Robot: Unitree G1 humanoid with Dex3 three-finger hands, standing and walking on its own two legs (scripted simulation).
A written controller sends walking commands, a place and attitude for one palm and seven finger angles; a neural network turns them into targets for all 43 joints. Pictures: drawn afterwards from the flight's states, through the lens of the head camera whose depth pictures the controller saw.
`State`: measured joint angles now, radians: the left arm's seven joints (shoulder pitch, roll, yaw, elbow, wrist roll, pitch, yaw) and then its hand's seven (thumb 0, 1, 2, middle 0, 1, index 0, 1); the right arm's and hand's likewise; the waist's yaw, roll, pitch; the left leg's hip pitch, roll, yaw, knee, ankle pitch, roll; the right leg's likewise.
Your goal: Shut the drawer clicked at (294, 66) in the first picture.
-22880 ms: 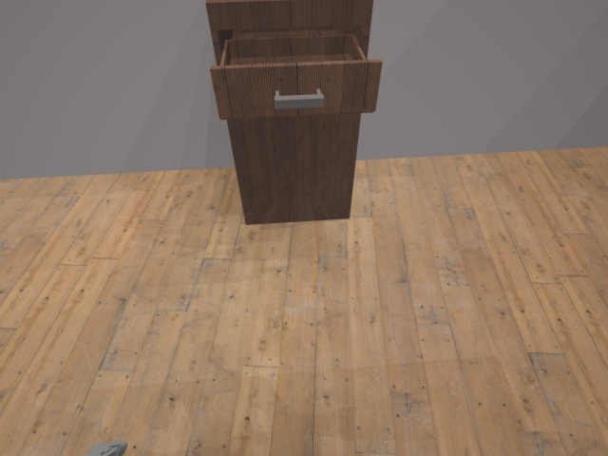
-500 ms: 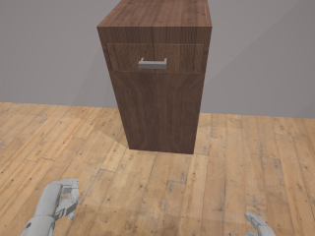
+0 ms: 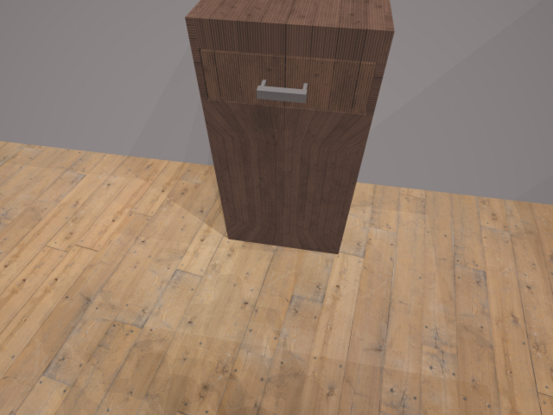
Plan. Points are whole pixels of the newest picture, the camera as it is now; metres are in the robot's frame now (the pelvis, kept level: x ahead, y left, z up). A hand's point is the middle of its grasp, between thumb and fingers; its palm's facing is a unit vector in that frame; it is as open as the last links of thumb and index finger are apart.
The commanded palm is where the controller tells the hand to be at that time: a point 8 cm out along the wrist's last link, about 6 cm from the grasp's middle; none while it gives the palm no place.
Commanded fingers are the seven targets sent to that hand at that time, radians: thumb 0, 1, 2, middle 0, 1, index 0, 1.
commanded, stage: let the arm hang, fingers relaxed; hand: left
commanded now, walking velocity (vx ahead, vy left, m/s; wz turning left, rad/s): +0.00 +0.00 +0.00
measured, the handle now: (283, 89) +0.86 +0.04 +0.01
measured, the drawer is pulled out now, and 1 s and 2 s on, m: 0.00 0.00 0.00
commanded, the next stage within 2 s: look to check the result in 0.46 s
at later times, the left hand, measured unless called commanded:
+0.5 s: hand out of the picture +0.00 +0.14 -0.18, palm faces +0.03 -0.99 -0.15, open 7.3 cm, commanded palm none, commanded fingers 0.00 0.90 0.90 -0.20 -0.30 -0.20 -0.30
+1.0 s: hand out of the picture +0.01 +0.13 -0.17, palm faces +0.04 -0.99 -0.17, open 7.4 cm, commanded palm none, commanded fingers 0.00 0.90 0.90 -0.20 -0.30 -0.20 -0.30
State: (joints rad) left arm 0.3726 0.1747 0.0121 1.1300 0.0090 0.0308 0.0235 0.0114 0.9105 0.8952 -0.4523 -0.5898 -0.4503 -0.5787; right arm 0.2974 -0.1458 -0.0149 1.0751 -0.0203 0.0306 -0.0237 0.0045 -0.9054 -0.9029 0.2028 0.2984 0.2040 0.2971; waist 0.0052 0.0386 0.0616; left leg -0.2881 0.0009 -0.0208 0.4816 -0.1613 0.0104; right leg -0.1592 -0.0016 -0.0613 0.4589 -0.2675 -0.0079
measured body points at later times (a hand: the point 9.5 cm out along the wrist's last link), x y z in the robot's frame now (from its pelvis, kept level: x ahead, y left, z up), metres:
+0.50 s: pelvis +0.01 -0.01 +0.00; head +0.02 -0.02 +0.45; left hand +0.00 +0.19 -0.16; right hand -0.03 -0.21 -0.17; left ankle +0.06 +0.11 -0.74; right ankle -0.01 -0.12 -0.74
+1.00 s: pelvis +0.03 -0.02 +0.00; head +0.04 -0.03 +0.45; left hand +0.01 +0.18 -0.16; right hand +0.01 -0.23 -0.17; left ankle +0.06 +0.11 -0.74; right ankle -0.01 -0.12 -0.74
